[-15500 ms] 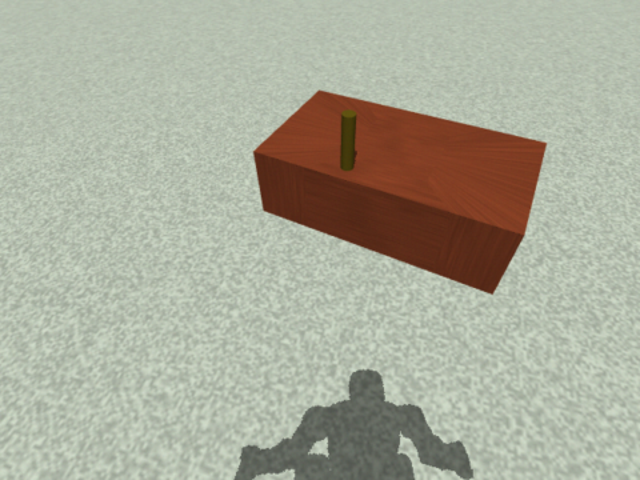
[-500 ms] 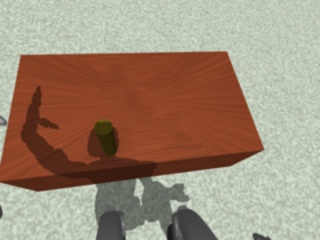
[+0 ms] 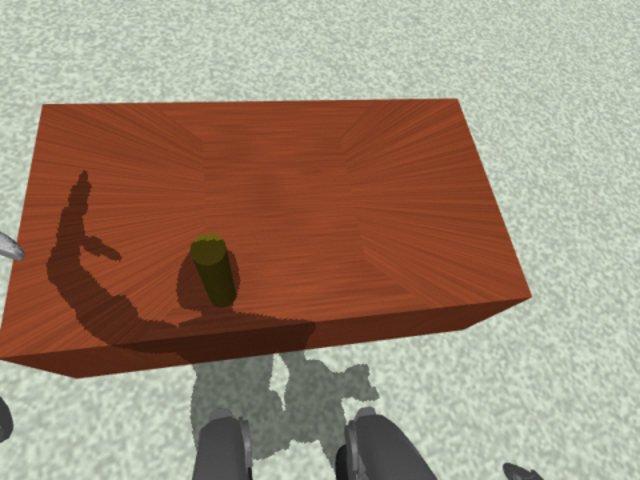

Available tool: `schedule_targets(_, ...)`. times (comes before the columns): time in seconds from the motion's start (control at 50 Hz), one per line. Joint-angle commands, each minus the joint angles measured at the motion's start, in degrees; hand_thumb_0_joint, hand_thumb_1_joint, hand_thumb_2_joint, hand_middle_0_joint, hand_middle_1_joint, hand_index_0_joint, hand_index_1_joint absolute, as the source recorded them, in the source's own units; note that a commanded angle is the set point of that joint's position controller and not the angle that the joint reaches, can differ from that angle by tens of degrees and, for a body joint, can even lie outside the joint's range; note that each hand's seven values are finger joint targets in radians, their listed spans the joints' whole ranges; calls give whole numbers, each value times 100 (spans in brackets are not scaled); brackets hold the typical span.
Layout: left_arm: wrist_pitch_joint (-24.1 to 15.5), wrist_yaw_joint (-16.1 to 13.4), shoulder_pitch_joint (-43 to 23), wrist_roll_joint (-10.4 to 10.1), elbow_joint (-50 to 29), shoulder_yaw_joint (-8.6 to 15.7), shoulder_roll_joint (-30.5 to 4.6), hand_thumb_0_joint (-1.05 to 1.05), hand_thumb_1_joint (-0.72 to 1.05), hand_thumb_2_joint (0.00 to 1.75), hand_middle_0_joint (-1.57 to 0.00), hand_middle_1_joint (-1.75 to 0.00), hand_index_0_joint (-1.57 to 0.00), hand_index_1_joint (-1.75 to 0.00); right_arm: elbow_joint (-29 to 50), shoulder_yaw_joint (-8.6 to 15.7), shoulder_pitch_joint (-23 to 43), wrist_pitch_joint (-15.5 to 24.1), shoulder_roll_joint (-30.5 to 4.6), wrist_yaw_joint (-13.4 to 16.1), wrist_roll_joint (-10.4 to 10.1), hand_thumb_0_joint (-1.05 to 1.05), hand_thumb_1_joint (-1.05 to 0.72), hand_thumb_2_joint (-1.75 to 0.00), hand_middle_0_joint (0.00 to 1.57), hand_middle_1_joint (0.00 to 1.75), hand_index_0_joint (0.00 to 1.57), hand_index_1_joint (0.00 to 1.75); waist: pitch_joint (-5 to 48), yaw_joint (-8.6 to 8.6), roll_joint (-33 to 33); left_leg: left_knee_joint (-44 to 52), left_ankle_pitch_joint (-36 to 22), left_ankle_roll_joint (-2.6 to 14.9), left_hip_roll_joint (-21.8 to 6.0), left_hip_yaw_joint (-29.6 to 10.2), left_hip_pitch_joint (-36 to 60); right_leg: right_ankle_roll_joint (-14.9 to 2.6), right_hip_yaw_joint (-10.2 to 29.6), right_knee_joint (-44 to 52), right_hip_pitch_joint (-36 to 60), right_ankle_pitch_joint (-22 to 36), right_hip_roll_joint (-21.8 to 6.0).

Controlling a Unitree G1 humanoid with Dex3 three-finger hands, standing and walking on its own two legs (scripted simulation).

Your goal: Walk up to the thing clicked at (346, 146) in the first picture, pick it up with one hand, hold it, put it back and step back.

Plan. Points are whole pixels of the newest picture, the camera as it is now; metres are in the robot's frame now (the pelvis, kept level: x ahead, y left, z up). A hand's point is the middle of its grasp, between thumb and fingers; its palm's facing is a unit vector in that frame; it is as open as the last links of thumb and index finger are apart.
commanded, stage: approach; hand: left
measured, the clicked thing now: (216, 275) +0.45 +0.12 -0.22
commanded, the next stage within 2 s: close in in 0.42 s
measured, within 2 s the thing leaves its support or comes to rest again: neither
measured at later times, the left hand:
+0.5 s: hand (157, 252) +0.47 +0.21 -0.17, palm faces -0.13 -0.99 +0.05, open 15.8 cm
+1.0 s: hand (204, 273) +0.46 +0.14 -0.23, palm faces -0.10 -1.00 +0.00, open 17.2 cm
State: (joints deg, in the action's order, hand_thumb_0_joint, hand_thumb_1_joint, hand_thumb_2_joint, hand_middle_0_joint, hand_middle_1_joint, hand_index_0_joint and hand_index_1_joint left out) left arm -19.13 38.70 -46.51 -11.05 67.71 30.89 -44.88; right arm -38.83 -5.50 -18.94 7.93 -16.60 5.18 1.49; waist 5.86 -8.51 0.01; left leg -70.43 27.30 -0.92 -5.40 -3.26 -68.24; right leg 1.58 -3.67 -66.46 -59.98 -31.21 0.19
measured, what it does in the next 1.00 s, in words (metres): lowers itself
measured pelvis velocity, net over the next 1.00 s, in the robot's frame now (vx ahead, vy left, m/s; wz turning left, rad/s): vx -0.07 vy -0.02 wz -0.07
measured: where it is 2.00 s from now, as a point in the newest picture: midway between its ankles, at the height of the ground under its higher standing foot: outside the picture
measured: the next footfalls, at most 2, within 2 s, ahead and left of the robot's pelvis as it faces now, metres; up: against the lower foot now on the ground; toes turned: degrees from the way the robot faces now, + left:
none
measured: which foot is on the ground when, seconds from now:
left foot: down 0.00-1.00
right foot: down 0.00-1.00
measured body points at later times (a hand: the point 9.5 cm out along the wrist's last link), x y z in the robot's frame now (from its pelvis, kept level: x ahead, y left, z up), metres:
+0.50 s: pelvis -0.04 -0.01 -0.17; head +0.17 +0.04 +0.22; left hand +0.48 +0.26 -0.17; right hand +0.03 -0.27 -0.28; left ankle +0.04 +0.12 -0.63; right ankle +0.00 -0.15 -0.63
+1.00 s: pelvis -0.07 -0.02 -0.24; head +0.13 +0.00 +0.16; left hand +0.45 +0.20 -0.22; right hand +0.00 -0.29 -0.37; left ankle +0.04 +0.12 -0.63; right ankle +0.00 -0.15 -0.63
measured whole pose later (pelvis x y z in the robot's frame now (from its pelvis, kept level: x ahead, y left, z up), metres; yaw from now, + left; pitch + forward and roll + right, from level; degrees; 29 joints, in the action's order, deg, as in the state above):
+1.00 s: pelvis -0.07 -0.02 -0.24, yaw -4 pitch +33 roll -4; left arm -27.5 18.9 -51.3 -4.9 61.5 25.1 -27.9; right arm -38.0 -3.1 -9.7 -0.5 -14.9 -2.4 4.3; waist 8.3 -9.0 -1.5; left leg -119.1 34.0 -2.2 -5.7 -6.9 -119.0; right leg 1.0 -2.4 -120.1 -111.9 -41.8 1.7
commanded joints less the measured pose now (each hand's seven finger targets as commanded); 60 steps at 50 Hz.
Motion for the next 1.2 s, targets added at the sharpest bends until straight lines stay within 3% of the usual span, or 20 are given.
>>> schedule_targets(0.0,-530,-82,-1787,-150,-728,80,-1218,0,-50,5,-10,-7,-10,-7,281,405,-751,166,-1153,13,25,0,-86,-88,20,30,20,30,2328,-162,-832,229,-1751,210,210,-159,2445,-305,67,464,-377,1570,184)
schedule_targets(0.08,-843,-123,-1948,-138,-690,-3,-1034,0,-51,7,-14,-12,-15,-11,256,398,-587,198,-1109,-113,89,0,-87,-89,20,30,20,30,2439,-146,-1084,-257,-1428,172,206,-235,1915,-369,37,-218,-1200,1198,185)
schedule_targets(0.12,-1011,-157,-2069,-151,-674,137,-1138,0,-51,8,-17,-16,-18,-14,259,404,-575,190,-1141,-168,119,0,-88,-89,20,30,20,30,2741,-191,-1236,-560,-1419,143,171,-328,1794,-392,-14,-624,-1721,1042,194)
schedule_targets(0.18,-1247,-237,-2229,-84,-889,205,-1188,0,-44,12,-20,-20,-22,-18,323,408,-497,191,-1118,-261,202,0,-88,-89,20,30,20,30,3409,-77,-1490,-1029,-1538,136,168,-348,1628,-416,-20,-1142,-2087,1023,192)
schedule_targets(0.2,-1306,-253,-2271,-76,-947,152,-1017,0,-45,12,-21,-20,-22,-19,322,427,-484,172,-1137,-283,232,0,-88,-89,20,30,20,30,3613,-91,-1669,-1133,-1622,100,144,-393,1695,-433,-47,-1352,-2308,1001,185)
schedule_targets(0.26,-1417,-352,-2516,31,-1184,171,-1061,0,-42,18,-24,-26,-26,-24,314,454,-434,134,-1161,-357,310,0,-89,-89,20,30,20,30,4172,-34,-1973,-1520,-1937,64,105,-445,1712,-450,-58,-1833,-2648,1072,172)
schedule_targets(0.36,-1501,-588,-2860,168,-1194,215,-1003,0,-40,22,-27,-30,-29,-28,235,461,-417,18,-1120,-478,421,0,-90,-89,20,30,20,30,4359,-121,-1875,-2309,-1706,148,116,-297,746,-396,38,-2416,-2849,1150,177)
schedule_targets(0.4,-1497,-713,-2480,245,-808,343,-1022,0,-38,22,-25,-30,-28,-27,236,430,-337,-32,-1107,-533,449,0,-90,-89,20,30,20,30,4213,-95,-1506,-2611,-1480,200,123,-229,98,-352,44,-2630,-2833,1150,192)
schedule_targets(0.48,-1593,-817,-2448,323,-608,155,-609,0,-36,23,-27,-32,-30,-29,301,425,-207,-137,-1061,-650,494,0,-90,-89,20,30,20,30,4011,-231,-1231,-3059,-744,230,131,-156,-858,-319,23,-2996,-3163,725,214)
schedule_targets(0.54,-1697,-933,-2420,357,-909,180,-598,0,-47,11,-17,-21,-20,-18,330,436,-151,-228,-1071,-727,510,0,-90,-89,20,30,20,30,4281,-125,-1232,-3359,-667,208,122,-114,-1128,-312,-16,-3338,-3231,697,218)
schedule_targets(0.6,-1748,-1138,-2968,357,-1498,57,-502,0,-47,8,-13,-16,-16,-13,389,473,-70,-315,-1023,-764,495,0,-89,-89,20,30,20,30,4388,-126,-1415,-3490,-142,167,122,-58,-1367,-325,-10,-3506,-3463,303,225)
schedule_targets(0.68,-1647,-1555,-3214,425,-2012,-19,-350,0,-47,5,-8,-10,-10,-7,296,538,-154,-454,-1007,-783,476,0,-89,-89,20,30,20,30,4873,-60,-1567,-3672,-197,143,123,-19,-1252,-324,-20,-3648,-3383,400,224)
schedule_targets(0.74,-1505,-1800,-3188,530,-2166,-196,-166,0,-44,4,-6,-6,-7,-4,268,621,-59,-576,-1018,-752,431,0,-89,-90,20,30,20,30,4696,-32,-1666,-3590,233,118,134,-30,-1280,-368,-39,-3633,-3671,39,216)
schedule_targets(0.78,-1382,-1893,-2990,545,-1894,-378,152,0,-47,2,-5,-4,-6,-2,237,622,-66,-635,-990,-725,399,0,-89,-89,20,30,20,30,4307,-174,-1340,-3629,448,134,136,-44,-1640,-349,-84,-3622,-3665,-63,216)
schedule_targets(0.82,-1306,-1982,-2672,527,-1771,-225,-16,0,-49,0,-6,-3,-7,-1,276,627,-5,-687,-994,-703,366,0,-89,-89,20,30,20,30,4126,-79,-927,-3730,529,185,159,33,-2198,-304,12,-3523,-3389,-150,217)
schedule_targets(0.86,-1257,-1995,-2650,531,-1759,-452,332,0,-52,0,-5,-2,-7,0,326,599,65,-724,-945,-712,331,0,-89,-89,20,30,20,30,3883,-164,-822,-3682,667,194,150,-38,-2230,-327,-72,-3583,-3648,-268,218)
schedule_targets(0.9,-1194,-2022,-2402,487,-1635,-387,365,0,-50,0,-4,-1,-7,0,362,624,133,-740,-973,-703,289,0,-89,-89,20,30,20,30,3661,-93,-698,-3683,721,199,143,-53,-2351,-329,-76,-3578,-3740,-319,223)
schedule_targets(1.08,-1219,-2175,-2465,452,-2285,-685,711,0,-53,0,-6,0,-8,0,422,710,157,-781,-902,-707,240,0,-90,-89,20,30,20,30,3940,-10,-862,-3712,479,200,137,12,-2213,-336,35,-3543,-3548,-81,262)
schedule_targets(1.1,-1217,-2228,-2399,459,-2305,-584,641,0,-54,0,-6,0,-8,0,403,742,102,-781,-926,-699,248,0,-90,-90,20,30,20,30,4108,38,-813,-3770,304,211,137,30,-2149,-321,61,-3530,-3414,92,259)
schedule_targets(1.18,-1259,-2314,-2330,418,-2534,-792,942,0,-50,0,-10,0,-10,0,365,756,150,-786,-917,-693,229,0,-89,-90,20,30,20,30,3943,30,-965,-3635,369,183,123,-21,-1926,-365,-35,-3593,-3670,25,261)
